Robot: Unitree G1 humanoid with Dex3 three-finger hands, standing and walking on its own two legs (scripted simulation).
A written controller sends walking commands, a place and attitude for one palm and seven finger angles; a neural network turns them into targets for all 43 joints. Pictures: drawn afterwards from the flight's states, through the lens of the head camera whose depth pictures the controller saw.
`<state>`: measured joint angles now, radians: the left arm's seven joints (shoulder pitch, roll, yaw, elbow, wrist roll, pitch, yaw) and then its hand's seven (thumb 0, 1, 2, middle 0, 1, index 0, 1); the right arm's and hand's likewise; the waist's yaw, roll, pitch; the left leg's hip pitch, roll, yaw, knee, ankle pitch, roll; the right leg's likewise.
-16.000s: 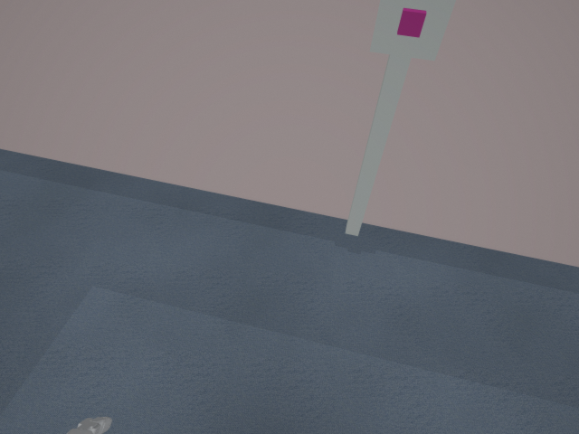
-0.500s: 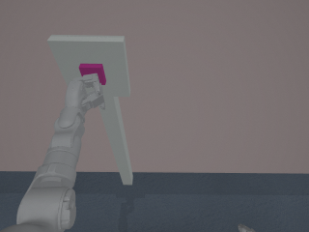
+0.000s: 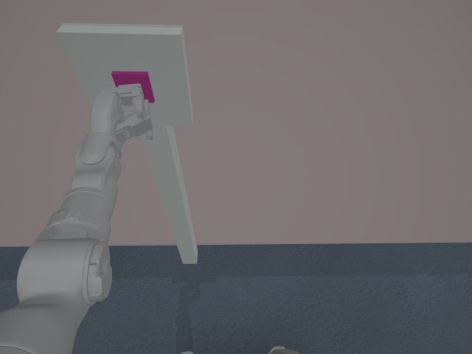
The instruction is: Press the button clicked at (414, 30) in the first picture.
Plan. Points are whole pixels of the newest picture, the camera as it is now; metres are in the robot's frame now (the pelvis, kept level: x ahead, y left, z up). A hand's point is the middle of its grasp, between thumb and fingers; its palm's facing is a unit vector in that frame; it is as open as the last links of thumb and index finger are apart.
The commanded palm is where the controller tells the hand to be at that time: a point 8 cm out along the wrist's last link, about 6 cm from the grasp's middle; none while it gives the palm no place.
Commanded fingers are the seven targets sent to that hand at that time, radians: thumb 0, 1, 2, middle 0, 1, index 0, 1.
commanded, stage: hold the button down briefly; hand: left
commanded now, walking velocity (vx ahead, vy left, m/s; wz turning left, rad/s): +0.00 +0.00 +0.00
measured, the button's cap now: (135, 83) +0.53 +0.16 +0.17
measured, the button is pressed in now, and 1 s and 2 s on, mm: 13 0 0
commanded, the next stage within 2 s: pull the fist back off the button in 0.02 s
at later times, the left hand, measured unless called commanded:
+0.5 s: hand (148, 126) +0.46 +0.14 +0.14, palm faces -0.01 -1.00 -0.01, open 2.8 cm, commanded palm +0.43 +0.19 +0.14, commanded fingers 0.00 0.90 0.90 -1.30 -1.50 -1.30 -1.50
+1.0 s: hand (141, 156) +0.39 +0.14 +0.13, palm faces -0.01 -1.00 -0.01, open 3.1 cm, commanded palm +0.36 +0.19 +0.14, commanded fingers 0.00 0.90 0.90 -1.30 -1.50 -1.30 -1.50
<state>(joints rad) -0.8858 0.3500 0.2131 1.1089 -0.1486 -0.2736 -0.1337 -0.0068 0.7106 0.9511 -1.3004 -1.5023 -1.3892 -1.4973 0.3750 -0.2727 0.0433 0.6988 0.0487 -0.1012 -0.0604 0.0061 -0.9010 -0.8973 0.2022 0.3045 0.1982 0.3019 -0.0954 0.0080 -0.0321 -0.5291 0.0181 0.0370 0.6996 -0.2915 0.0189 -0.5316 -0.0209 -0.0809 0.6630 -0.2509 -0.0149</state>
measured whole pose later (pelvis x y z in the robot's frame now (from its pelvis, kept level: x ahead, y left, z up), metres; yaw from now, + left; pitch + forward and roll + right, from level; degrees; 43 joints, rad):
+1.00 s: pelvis +0.05 -0.01 +0.01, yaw -1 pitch +2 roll +0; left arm -0.23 0.19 0.13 0.27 -0.19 -0.03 -0.11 0.02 0.89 0.90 -1.30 -1.50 -1.30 -1.50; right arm 0.24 -0.25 0.03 0.58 0.06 -0.08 -0.05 0.01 -0.90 -0.90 0.20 0.30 0.20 0.30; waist 0.01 0.04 -0.05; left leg -0.30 0.02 0.04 0.60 -0.33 0.01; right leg -0.33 -0.01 -0.06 0.59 -0.30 -0.02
